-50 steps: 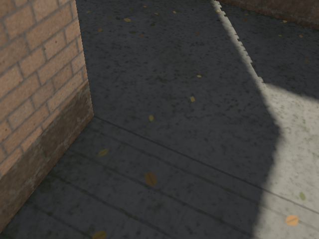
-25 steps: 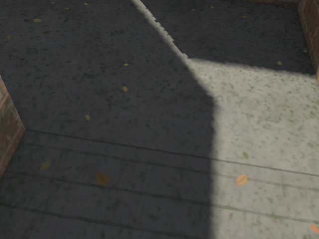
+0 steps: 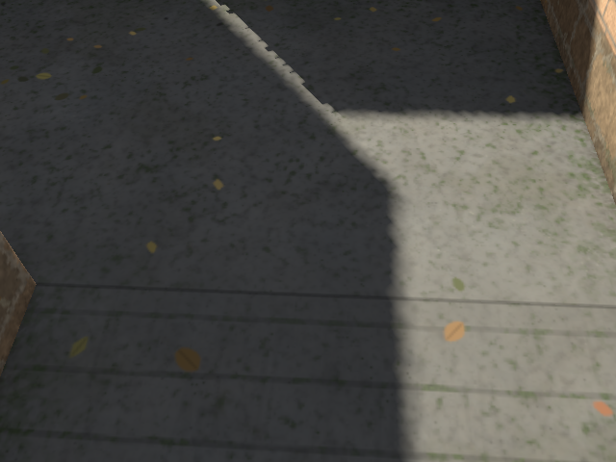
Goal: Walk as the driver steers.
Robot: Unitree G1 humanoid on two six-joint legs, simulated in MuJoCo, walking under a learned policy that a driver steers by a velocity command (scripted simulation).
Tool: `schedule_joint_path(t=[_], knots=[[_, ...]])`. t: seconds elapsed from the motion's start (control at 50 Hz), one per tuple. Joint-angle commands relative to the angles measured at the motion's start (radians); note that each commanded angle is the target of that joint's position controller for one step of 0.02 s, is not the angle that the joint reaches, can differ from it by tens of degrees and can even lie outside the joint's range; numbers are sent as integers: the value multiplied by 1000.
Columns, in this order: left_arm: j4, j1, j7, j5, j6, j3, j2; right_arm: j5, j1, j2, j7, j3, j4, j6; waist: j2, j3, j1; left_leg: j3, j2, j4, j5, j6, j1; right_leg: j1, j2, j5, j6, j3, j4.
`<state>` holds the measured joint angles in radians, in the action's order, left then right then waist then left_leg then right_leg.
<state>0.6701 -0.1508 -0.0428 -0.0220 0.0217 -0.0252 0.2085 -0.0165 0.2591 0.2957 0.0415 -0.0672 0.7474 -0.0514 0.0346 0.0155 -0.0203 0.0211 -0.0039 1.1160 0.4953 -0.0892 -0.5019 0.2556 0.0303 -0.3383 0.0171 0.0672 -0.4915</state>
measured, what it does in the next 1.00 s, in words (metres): walks ahead, turning left: left foot, then right foot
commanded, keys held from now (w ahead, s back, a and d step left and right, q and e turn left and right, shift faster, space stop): q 0.46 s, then w+q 0.08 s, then w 0.10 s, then w+e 0.36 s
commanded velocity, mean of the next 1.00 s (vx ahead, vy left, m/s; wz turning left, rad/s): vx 0.16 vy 0.00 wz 0.27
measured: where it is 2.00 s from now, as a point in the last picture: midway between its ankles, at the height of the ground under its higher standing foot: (285, 391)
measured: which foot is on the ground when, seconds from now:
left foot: up 0.00-0.18, down 0.20-0.70, up 0.72-1.00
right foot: down 0.00-0.22, up 0.24-0.68, down 0.70-1.00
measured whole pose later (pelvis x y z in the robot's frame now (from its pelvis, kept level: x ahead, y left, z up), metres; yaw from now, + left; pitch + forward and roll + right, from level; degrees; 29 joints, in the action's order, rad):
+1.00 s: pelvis +0.09 +0.07 +0.01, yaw +16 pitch +2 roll +2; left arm 0.83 -0.48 -0.02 0.02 -0.06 -0.02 0.23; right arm -0.03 0.11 0.26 -0.01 -0.05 0.62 0.08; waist 0.02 0.03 0.10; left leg 0.03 -0.01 0.62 0.22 -0.06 -0.51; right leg 0.03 0.01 -0.37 0.06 -0.14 -0.29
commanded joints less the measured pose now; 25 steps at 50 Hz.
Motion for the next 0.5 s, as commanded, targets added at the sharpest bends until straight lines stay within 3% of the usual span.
schedule_joint_path(t=[0.02, 0.1, 0.16, 0.2, 0.22, 0.24, 0.26, 0.28, 0.3, 0.32, 0.34, 0.36, 0.38, 0.42, 0.46, 0.48, 0.5], knots=[[-58, 40, -19, 3, -13, -40, 131, -4, -27, 62, 12, -27, -90, -3, -171, -38, 15, 9, -26, 42, -92, -24, -118, -88, 251, 287, 202, -135, 180], [-39, 32, -30, 11, -8, -62, 189, 1, -87, 13, -24, 1, -150, -5, -188, -71, 44, -29, -63, -260, -61, -7, 5, -121, 278, 289, 200, -97, 151], [-26, 31, -18, 24, -14, -81, 230, 5, -48, 63, -51, -11, -161, -2, -186, -87, 30, -78, -48, -411, -105, 43, 113, -104, 301, 294, 183, -90, 100], [-6, 13, -13, 37, -15, -77, 203, 7, 29, 94, -50, -27, -137, -2, -129, -89, -5, -96, -2, -573, -253, 99, 269, -14, 262, 177, 103, -30, -11], [15, -38, -6, 18, -14, -69, 161, 8, 62, 146, -40, -46, -130, 0, 20, -75, 2, 12, -38, -657, -434, 140, 367, 93, 192, 33, 28, 59, -181], [-37, -21, 4, -39, -15, -46, 100, 8, 79, 268, -17, -72, -158, 5, 336, -73, 23, 387, -290, -693, -776, 270, 521, 405, 43, -346, -90, 129, -522], [-74, 72, -2, -17, -22, -51, 120, 41, 69, 261, -23, -60, -204, 28, 234, -158, -38, 552, -408, -744, -774, 443, 488, 492, -23, -398, -113, -52, -708], [-90, 149, -11, 12, -22, -63, 158, 64, 68, 242, -32, -61, -195, 44, 141, -159, -72, 528, -367, -792, -573, 440, 439, 491, -11, -337, -100, -124, -782], [-80, 134, -20, 18, -17, -70, 167, 46, 5, 216, -29, -54, -194, 53, 83, -108, -32, 460, -313, -786, -446, 379, 414, 508, 12, -246, -87, -142, -789], [-62, 106, -28, 7, -10, -74, 170, 22, -55, 174, -22, -38, -202, 51, 55, -88, -5, 399, -270, -775, -414, 327, 378, 497, 26, -161, -86, -157, -773], [-48, 73, -33, 0, -6, -80, 177, 10, -102, 141, -20, -23, -217, 48, 80, -89, 16, 330, -218, -767, -459, 301, 334, 451, 14, -92, -87, -146, -770], [-42, 42, -29, 0, -5, -85, 186, 11, -98, 119, -19, -14, -223, 50, 98, -96, 30, 296, -190, -750, -540, 291, 320, 422, -9, -53, -89, -131, -796], [-39, 18, -26, 1, -5, -83, 172, 17, -98, 123, -17, -12, -224, 50, 103, -120, 38, 289, -184, -741, -561, 296, 323, 407, -22, -24, -95, -129, -803], [-48, 27, -19, 12, -2, -68, 142, 9, -73, 117, -9, -12, -222, 49, 73, -115, 29, 304, -181, -751, -536, 313, 341, 413, -33, -1, -99, -131, -726], [-63, 68, -15, 4, -1, -54, 118, 15, -76, 128, 0, -15, -238, 43, 67, -111, 10, 340, -190, -753, -487, 325, 375, 421, -37, -9, -107, -135, -587], [-70, 66, -5, 3, -8, -54, 121, 12, -52, 149, 8, -25, -234, 40, 65, -126, 12, 364, -187, -778, -318, 326, 363, 395, -39, -17, -106, -134, -531], [-69, 63, 5, 10, -16, -55, 130, 13, -44, 156, 13, -29, -234, 38, 99, -121, 4, 377, -176, -815, -115, 321, 347, 370, -43, -17, -102, -121, -467]])
Velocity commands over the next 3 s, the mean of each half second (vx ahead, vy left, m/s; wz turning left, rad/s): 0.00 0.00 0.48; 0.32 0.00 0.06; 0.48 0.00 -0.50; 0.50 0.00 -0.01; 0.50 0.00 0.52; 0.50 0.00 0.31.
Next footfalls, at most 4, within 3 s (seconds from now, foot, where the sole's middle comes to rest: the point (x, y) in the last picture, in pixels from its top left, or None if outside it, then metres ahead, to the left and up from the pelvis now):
0.20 left None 0.03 0.14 -0.77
0.70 right None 0.08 -0.07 -0.77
1.06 left None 0.21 0.25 -0.76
1.54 right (339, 444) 0.52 -0.01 -0.73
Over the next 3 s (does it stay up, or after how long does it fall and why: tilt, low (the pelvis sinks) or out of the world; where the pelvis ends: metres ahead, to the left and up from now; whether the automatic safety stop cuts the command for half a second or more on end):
stays up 1.16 0.15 0.07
